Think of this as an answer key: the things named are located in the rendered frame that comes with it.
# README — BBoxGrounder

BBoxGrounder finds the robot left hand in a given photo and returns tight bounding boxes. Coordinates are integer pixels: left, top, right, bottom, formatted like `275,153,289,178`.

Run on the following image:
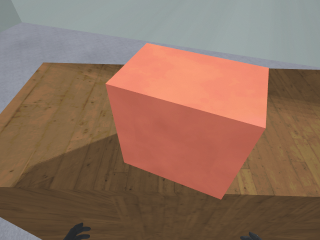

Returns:
63,222,91,240

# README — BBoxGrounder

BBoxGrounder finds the carton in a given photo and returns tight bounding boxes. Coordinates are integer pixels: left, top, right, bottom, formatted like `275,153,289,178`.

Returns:
105,43,269,200

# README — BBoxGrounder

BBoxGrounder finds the pedestal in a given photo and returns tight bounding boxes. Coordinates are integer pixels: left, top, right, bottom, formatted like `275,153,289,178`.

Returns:
0,62,320,240

